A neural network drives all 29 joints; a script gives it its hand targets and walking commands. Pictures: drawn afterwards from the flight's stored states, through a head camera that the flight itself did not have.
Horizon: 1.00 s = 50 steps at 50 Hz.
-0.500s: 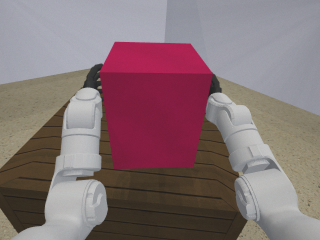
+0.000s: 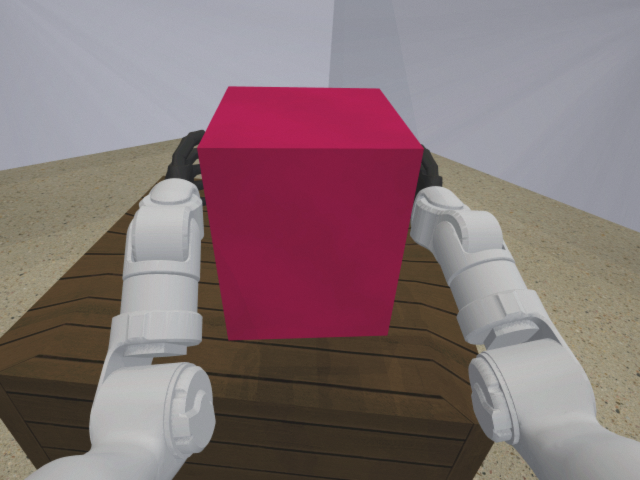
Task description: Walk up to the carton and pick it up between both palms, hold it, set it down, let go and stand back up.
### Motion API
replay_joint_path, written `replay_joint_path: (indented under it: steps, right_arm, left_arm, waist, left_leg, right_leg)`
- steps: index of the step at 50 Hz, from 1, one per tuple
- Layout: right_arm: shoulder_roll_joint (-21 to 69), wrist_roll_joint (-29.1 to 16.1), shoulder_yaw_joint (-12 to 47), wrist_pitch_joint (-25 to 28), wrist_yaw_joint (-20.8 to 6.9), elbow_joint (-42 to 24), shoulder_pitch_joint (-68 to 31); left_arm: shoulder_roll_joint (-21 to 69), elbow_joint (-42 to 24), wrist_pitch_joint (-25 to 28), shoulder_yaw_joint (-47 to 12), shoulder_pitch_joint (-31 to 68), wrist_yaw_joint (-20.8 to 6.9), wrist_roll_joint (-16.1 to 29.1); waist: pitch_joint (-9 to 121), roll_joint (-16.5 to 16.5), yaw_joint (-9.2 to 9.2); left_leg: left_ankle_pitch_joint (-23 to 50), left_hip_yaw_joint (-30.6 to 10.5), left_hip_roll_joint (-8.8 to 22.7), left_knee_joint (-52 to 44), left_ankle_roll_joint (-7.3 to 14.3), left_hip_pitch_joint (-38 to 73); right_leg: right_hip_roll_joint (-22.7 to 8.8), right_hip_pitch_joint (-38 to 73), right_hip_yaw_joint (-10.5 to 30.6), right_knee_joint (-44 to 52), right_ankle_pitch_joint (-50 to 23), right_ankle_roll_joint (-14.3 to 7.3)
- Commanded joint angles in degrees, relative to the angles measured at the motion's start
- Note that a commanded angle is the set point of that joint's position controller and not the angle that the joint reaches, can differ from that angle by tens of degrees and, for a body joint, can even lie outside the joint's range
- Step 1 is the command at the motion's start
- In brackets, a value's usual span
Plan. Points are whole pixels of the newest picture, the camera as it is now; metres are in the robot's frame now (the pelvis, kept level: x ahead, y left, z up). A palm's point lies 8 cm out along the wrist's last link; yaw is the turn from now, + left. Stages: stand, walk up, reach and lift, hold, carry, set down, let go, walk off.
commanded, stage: hold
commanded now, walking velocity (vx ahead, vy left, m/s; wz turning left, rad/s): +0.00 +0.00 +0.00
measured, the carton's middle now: (306, 209) +0.39 -0.01 +0.23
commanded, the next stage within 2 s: none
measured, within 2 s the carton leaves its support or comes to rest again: neither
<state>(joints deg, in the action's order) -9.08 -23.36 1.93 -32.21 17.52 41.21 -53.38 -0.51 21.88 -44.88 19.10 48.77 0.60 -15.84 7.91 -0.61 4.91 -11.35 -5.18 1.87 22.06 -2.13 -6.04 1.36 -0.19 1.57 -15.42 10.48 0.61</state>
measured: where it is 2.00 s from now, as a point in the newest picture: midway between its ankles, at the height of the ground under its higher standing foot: outside the picture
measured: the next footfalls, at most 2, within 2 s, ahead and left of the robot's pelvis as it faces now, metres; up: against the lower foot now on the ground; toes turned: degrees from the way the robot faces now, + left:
none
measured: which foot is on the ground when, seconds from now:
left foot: down 0.00-1.00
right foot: down 0.00-1.00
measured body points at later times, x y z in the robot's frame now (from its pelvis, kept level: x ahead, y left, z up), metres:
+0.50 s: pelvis +0.00 +0.00 +0.00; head -0.09 +0.02 +0.44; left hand +0.39 +0.14 +0.26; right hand +0.38 -0.15 +0.25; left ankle +0.01 +0.14 -0.75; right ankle -0.02 -0.13 -0.75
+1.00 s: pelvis +0.00 +0.00 +0.00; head -0.09 +0.02 +0.44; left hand +0.39 +0.14 +0.27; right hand +0.38 -0.15 +0.26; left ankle +0.01 +0.14 -0.75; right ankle -0.02 -0.13 -0.75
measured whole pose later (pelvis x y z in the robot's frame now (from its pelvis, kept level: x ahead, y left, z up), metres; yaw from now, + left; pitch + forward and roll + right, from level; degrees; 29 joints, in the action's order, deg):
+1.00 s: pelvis +0.00 +0.00 +0.00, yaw +0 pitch -4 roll -2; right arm -9.6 -23.2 2.5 -31.9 17.1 42.0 -53.8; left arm -0.4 23.9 -44.2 19.8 50.4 0.9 -16.1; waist 8.2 -0.6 4.3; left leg -11.2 -5.0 1.9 22.2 -2.1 -6.7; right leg 1.5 -0.9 1.9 -15.6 10.3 0.6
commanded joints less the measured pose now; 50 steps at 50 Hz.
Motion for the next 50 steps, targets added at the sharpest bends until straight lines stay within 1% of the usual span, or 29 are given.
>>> replay_joint_path:
  steps: [1, 2, 3, 4, 7, 12, 13, 14, 17, 18, 20, 22, 23, 24, 27, 30, 31, 32, 34, 35, 37, 38, 40, 41, 42, 43, 44, 45, 50]
  right_arm:
    - [41.5, -7.1, 14.2, 2.5, -6.3, -20.4, -48.4]
    - [41.3, -7.4, 13.7, 2.0, -6.4, -18.2, -47.6]
    - [41.2, -7.5, 14.8, 2.7, -6.5, -21.2, -48.0]
    - [41.2, -8.2, 14.5, 2.7, -6.1, -21.0, -47.2]
    - [41.1, -8.4, 15.0, 2.8, -6.0, -22.5, -49.5]
    - [40.2, -7.6, 13.8, 3.1, -6.5, -21.6, -49.6]
    - [40.5, -6.7, 13.8, 2.6, -6.4, -20.5, -49.5]
    - [40.7, -7.0, 13.6, 2.7, -6.4, -19.9, -48.1]
    - [41.7, -7.9, 15.6, 2.2, -6.2, -22.0, -48.4]
    - [41.9, -8.3, 16.3, 2.5, -6.0, -23.6, -47.7]
    - [41.9, -9.8, 17.3, 2.5, -5.4, -24.5, -47.5]
    - [40.7, -8.3, 15.1, 1.8, -4.9, -22.5, -47.7]
    - [40.8, -8.0, 14.9, 2.1, -5.2, -22.0, -47.3]
    - [42.3, -8.3, 16.5, 2.9, -5.3, -26.7, -49.5]
    - [42.6, -8.5, 15.6, 2.2, -5.4, -24.1, -48.5]
    - [40.3, -7.4, 13.7, 2.6, -5.7, -22.9, -48.0]
    - [41.0, -8.0, 15.3, 2.7, -5.7, -24.8, -49.4]
    - [40.2, -7.1, 14.4, 2.4, -6.1, -23.0, -48.3]
    - [41.2, -7.5, 14.2, 2.8, -6.3, -22.8, -49.4]
    - [39.2, -6.0, 12.5, 2.5, -6.5, -20.6, -49.0]
    - [41.2, -6.4, 13.1, 2.8, -7.0, -20.3, -51.0]
    - [41.2, -6.0, 12.1, 2.5, -7.1, -17.9, -50.2]
    - [41.1, -6.1, 12.3, 2.8, -7.2, -18.0, -49.6]
    - [39.4, -5.4, 10.3, 2.4, -7.3, -14.0, -48.5]
    - [41.3, -6.3, 12.4, 3.0, -7.1, -18.6, -50.2]
    - [41.2, -6.3, 12.9, 3.2, -6.9, -18.2, -48.7]
    - [41.4, -7.0, 14.7, 2.9, -6.7, -19.3, -50.4]
    - [40.9, -7.3, 14.5, 3.2, -6.7, -20.1, -50.5]
    - [41.9, -7.5, 14.2, 3.1, -6.3, -22.4, -52.2]
  left_arm:
    - [36.4, -3.4, 3.2, -23.0, 37.7, -7.8, 9.3]
    - [36.5, -4.5, 3.4, -22.7, 38.5, -7.9, 9.3]
    - [36.4, -5.5, 3.7, -23.0, 38.7, -7.6, 9.4]
    - [37.6, -6.4, 3.5, -24.1, 37.5, -7.6, 9.7]
    - [37.8, -4.8, 3.2, -24.4, 38.6, -7.8, 9.8]
    - [39.0, -6.1, 3.3, -26.1, 40.0, -6.9, 10.2]
    - [37.7, -4.8, 3.4, -25.1, 39.9, -7.2, 9.9]
    - [37.5, -6.8, 3.5, -24.7, 40.2, -7.2, 9.4]
    - [36.4, -4.4, 2.7, -22.4, 36.7, -8.1, 9.2]
    - [36.7, -6.0, 3.0, -23.2, 37.0, -8.0, 9.8]
    - [37.0, -7.0, 2.7, -23.9, 35.9, -7.7, 10.0]
    - [35.3, -3.2, 1.8, -21.4, 35.3, -8.2, 8.1]
    - [35.7, -5.7, 2.0, -22.5, 36.3, -8.6, 8.3]
    - [37.1, -7.8, 2.3, -24.1, 36.8, -8.5, 9.1]
    - [36.9, -7.0, 2.6, -24.5, 38.8, -7.9, 9.9]
    - [38.4, -7.1, 2.5, -26.0, 38.0, -8.0, 9.8]
    - [37.8, -7.0, 2.6, -25.4, 37.6, -7.9, 9.9]
    - [37.4, -6.2, 2.6, -25.3, 38.1, -7.9, 9.3]
    - [38.6, -6.9, 3.0, -25.6, 39.5, -7.6, 10.3]
    - [38.2, -2.7, 2.6, -24.5, 39.3, -7.8, 9.2]
    - [37.2, -1.9, 3.2, -23.0, 39.8, -7.6, 8.9]
    - [37.3, -2.0, 3.4, -22.6, 40.2, -7.5, 8.9]
    - [38.0, -2.6, 3.9, -23.1, 40.3, -7.2, 9.8]
    - [37.0, -0.4, 3.4, -21.9, 40.4, -7.5, 8.8]
    - [37.0, -1.2, 3.7, -21.7, 39.3, -7.7, 9.3]
    - [37.7, -2.9, 4.0, -22.0, 38.7, -7.7, 9.5]
    - [36.7, -2.4, 3.9, -21.6, 38.8, -7.8, 9.8]
    - [37.0, -3.0, 4.0, -22.4, 39.0, -7.6, 9.9]
    - [38.0, -1.7, 3.8, -22.8, 38.1, -7.3, 10.0]
  waist:
    - [16.8, 1.3, 0.39]
    - [15.3, 1.7, 0.36]
    - [17.6, 1.0, 0.26]
    - [17.6, 3.0, -0.02]
    - [16.4, 2.9, 0.05]
    - [16.8, 3.8, 1.61]
    - [14.0, 1.3, 0.87]
    - [16.2, 2.7, 0.85]
    - [15.5, -0.2, -0.84]
    - [18.0, 0.1, 0.15]
    - [19.2, 1.4, -0.62]
    - [13.8, 0.5, 0.02]
    - [14.3, 1.1, 0.62]
    - [18.3, 2.1, -0.12]
    - [16.9, 2.5, -0.23]
    - [15.7, 5.1, 1.78]
    - [17.2, 2.6, 0.48]
    - [16.1, 2.5, 1.55]
    - [15.6, 2.9, 0.61]
    - [13.2, 3.4, 1.45]
    - [13.8, 1.6, -0.36]
    - [13.8, 3.5, -0.10]
    - [16.0, 2.0, 0.20]
    - [12.9, 3.3, 0.62]
    - [16.4, 0.8, -0.36]
    - [18.2, 1.4, 0.38]
    - [17.8, 0.1, -1.05]
    - [18.6, 0.3, -0.10]
    - [17.1, 0.9, -0.83]
  left_leg:
    - [14.2, 4.6, -5.0, -1.3, -0.4, 7.3]
    - [14.0, 4.4, -4.5, -1.2, -0.7, 6.5]
    - [15.4, 4.6, -5.0, -1.2, -0.7, 7.0]
    - [17.8, 4.4, -4.6, -0.5, -1.5, 7.3]
    - [16.3, 4.5, -4.9, -0.2, -1.5, 6.7]
    - [15.3, 3.7, -4.5, -0.5, -1.8, 7.1]
    - [12.9, 4.1, -4.5, -1.4, -1.1, 6.5]
    - [13.8, 4.0, -4.6, -1.1, -1.2, 7.3]
    - [15.5, 4.4, -5.2, -1.1, -0.3, 6.8]
    - [17.9, 4.7, -5.0, -0.4, -0.9, 7.9]
    - [21.2, 4.5, -5.2, 0.6, -1.4, 8.7]
    - [16.0, 4.8, -5.1, -0.2, -0.4, 7.8]
    - [15.1, 4.7, -5.2, -0.5, -0.7, 7.2]
    - [17.4, 5.0, -5.1, 0.0, -1.3, 8.5]
    - [18.4, 4.5, -5.3, 0.0, -1.3, 7.8]
    - [16.9, 4.0, -4.6, -0.2, -2.0, 8.0]
    - [17.1, 4.1, -4.5, -0.7, -1.7, 8.2]
    - [15.3, 4.2, -4.6, -0.9, -1.6, 7.6]
    - [14.4, 4.1, -4.1, -1.3, -1.7, 6.2]
    - [11.2, 4.0, -4.4, -2.1, -1.5, 5.2]
    - [8.0, 4.2, -4.7, -2.5, -0.3, 3.5]
    - [8.8, 4.4, -4.6, -2.6, -0.6, 4.6]
    - [11.1, 4.4, -4.5, -2.0, -0.8, 5.0]
    - [9.4, 4.7, -4.9, -2.3, -0.8, 4.7]
    - [11.2, 4.5, -4.6, -2.3, -0.3, 5.4]
    - [14.2, 4.4, -4.7, -1.2, -0.6, 6.6]
    - [14.3, 4.6, -5.0, -0.9, -0.6, 6.6]
    - [15.5, 4.6, -4.9, -0.6, -0.8, 6.8]
    - [13.3, 4.3, -4.7, -0.7, -0.4, 5.5]
  right_leg:
    - [4.4, 1.8, -2.3, 1.6, -11.6, 2.6]
    - [4.6, 1.6, -1.9, 1.1, -10.9, 2.0]
    - [4.6, 2.4, -2.3, 1.0, -12.8, 2.5]
    - [4.9, 2.4, -1.9, 0.7, -14.2, 2.3]
    - [4.8, 2.0, -2.1, 0.9, -12.3, 2.3]
    - [4.9, 1.0, -2.9, 1.0, -10.1, 1.8]
    - [4.6, 0.0, -2.5, 1.6, -8.5, 2.1]
    - [4.6, 0.2, -2.5, 1.2, -9.9, 2.1]
    - [4.5, 2.5, -1.6, 1.2, -13.6, 3.0]
    - [4.7, 3.0, -2.3, 0.6, -16.1, 3.0]
    - [5.1, 3.8, -2.3, 0.2, -19.4, 2.9]
    - [4.4, 1.8, -2.1, 1.6, -15.2, 3.3]
    - [4.4, 2.4, -2.2, 0.7, -14.0, 3.0]
    - [4.5, 3.5, -2.6, 0.4, -16.1, 3.0]
    - [4.8, 2.9, -1.9, 0.7, -16.1, 2.9]
    - [4.6, 1.6, -2.5, 1.0, -13.6, 1.9]
    - [5.2, 2.6, -2.9, 0.6, -13.1, 2.2]
    - [4.9, 1.9, -3.0, 1.1, -10.7, 1.9]
    - [4.8, 0.3, -2.6, 1.1, -9.3, 1.8]
    - [4.6, 0.2, -2.8, 1.6, -6.4, 1.5]
    - [4.2, -0.3, -2.2, 1.5, -4.9, 1.7]
    - [4.0, -0.5, -2.0, 1.8, -5.5, 1.6]
    - [4.5, 0.3, -2.4, 1.4, -7.4, 1.8]
    - [4.4, -1.1, -1.8, 2.0, -5.6, 1.6]
    - [4.4, 0.9, -2.4, 1.4, -7.9, 2.1]
    - [4.5, 2.1, -2.1, 1.1, -10.8, 2.0]
    - [4.5, 2.2, -1.6, 1.0, -11.8, 2.5]
    - [4.8, 2.3, -2.1, 0.7, -12.3, 2.5]
    - [4.3, 1.6, -1.7, 1.4, -11.1, 2.5]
